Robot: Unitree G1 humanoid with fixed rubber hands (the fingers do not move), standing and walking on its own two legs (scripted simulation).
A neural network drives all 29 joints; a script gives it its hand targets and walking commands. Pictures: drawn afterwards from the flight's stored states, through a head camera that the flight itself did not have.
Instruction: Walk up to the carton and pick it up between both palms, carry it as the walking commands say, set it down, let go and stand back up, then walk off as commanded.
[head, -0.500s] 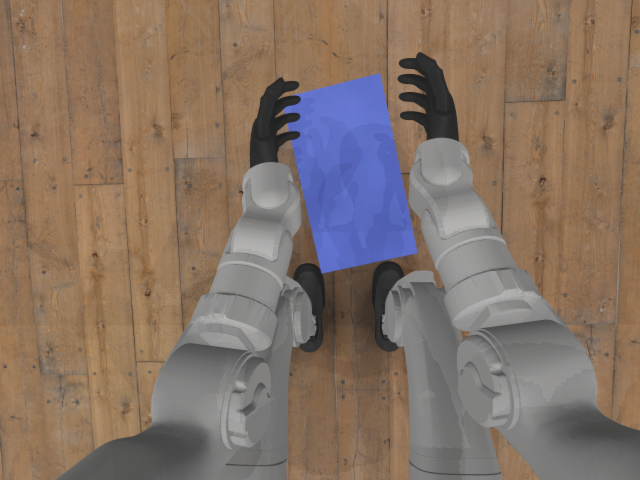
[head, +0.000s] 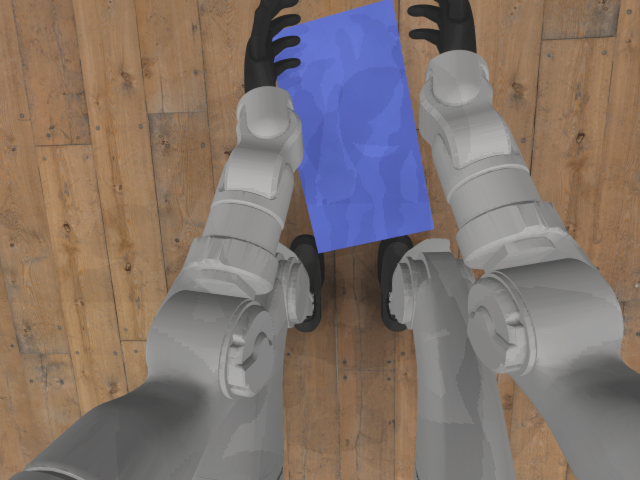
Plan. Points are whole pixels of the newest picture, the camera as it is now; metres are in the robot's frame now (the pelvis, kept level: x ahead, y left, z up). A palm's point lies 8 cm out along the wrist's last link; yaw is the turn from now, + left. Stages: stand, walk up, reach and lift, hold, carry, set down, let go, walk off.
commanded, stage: set down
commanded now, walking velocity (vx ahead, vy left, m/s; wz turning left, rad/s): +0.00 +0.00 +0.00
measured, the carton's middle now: (351, 139) +0.44 -0.01 -0.42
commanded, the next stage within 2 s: none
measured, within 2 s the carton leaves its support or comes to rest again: neither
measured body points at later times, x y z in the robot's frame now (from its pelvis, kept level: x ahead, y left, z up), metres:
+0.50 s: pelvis -0.02 +0.00 -0.07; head +0.35 -0.02 +0.17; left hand +0.54 +0.08 -0.23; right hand +0.55 -0.10 -0.24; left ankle +0.11 +0.09 -0.51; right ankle +0.12 -0.10 -0.51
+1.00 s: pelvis +0.00 +0.00 -0.09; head +0.39 -0.01 +0.12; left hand +0.60 +0.10 -0.24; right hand +0.60 -0.11 -0.27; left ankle +0.11 +0.09 -0.51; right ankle +0.12 -0.10 -0.51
